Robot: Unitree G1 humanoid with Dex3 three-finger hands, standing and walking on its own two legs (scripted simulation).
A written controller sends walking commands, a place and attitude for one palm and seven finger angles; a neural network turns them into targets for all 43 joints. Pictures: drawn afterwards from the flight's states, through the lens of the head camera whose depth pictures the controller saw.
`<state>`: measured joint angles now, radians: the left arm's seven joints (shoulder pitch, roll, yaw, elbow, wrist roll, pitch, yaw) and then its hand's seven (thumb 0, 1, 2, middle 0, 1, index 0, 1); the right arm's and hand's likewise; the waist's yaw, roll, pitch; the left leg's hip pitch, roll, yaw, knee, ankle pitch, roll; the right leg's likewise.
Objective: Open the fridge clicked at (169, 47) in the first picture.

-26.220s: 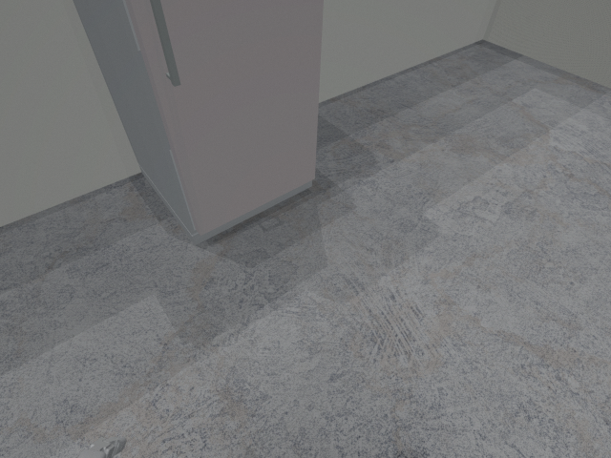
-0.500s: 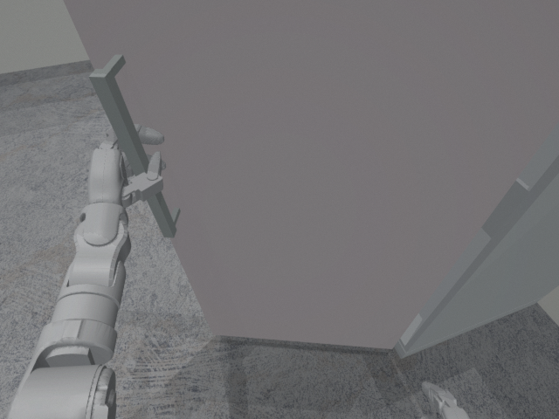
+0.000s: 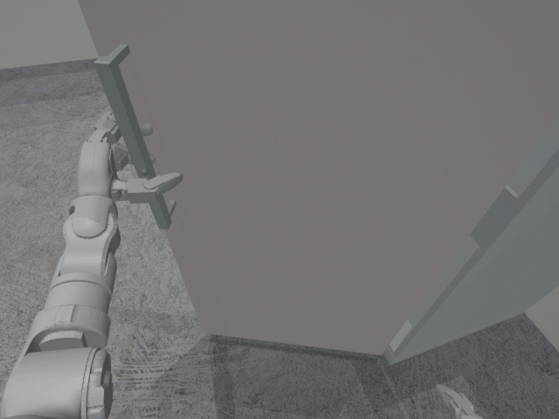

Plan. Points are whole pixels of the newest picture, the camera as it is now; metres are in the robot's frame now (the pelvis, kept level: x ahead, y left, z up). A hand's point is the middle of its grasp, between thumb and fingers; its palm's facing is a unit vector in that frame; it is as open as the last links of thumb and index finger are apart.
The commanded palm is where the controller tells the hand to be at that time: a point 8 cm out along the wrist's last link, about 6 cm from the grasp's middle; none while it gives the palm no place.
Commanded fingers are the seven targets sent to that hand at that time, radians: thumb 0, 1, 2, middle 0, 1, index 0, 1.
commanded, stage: loosen the grip on the handle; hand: left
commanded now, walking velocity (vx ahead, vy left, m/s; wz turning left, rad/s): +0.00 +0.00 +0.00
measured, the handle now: (146, 152) +0.47 +0.22 +0.14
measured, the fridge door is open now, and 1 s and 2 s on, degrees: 64 63 63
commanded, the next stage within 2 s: slip the hand off the handle in 0.30 s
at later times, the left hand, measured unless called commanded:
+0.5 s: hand (150, 176) +0.44 +0.21 +0.12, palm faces +0.19 -0.96 -0.20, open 14.5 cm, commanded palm +0.40 +0.27 +0.13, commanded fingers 0.00 -0.55 0.20 -0.25 -1.15 -0.25 -1.15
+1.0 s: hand (104, 182) +0.42 +0.28 +0.11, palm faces +0.22 -0.95 -0.21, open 14.7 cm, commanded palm +0.38 +0.32 +0.13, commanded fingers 0.00 -0.55 0.20 -0.25 -1.15 -0.25 -1.15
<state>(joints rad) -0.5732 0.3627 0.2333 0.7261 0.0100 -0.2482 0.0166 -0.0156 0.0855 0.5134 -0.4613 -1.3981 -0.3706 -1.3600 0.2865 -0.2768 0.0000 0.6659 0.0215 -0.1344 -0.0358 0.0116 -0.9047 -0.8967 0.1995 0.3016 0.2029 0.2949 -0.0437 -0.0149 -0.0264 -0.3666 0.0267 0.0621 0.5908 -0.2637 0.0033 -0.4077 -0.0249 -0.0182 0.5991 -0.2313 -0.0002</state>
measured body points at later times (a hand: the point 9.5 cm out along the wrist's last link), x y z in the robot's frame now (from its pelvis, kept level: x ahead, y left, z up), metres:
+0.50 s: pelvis +0.04 +0.00 +0.00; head +0.07 +0.00 +0.45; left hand +0.42 +0.26 +0.13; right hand +0.17 -0.25 -0.11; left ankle +0.03 +0.12 -0.73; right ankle +0.05 -0.12 -0.73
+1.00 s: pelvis +0.04 +0.02 -0.01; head +0.08 +0.02 +0.44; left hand +0.41 +0.33 +0.13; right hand +0.15 -0.24 -0.11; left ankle +0.03 +0.12 -0.73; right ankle +0.05 -0.12 -0.73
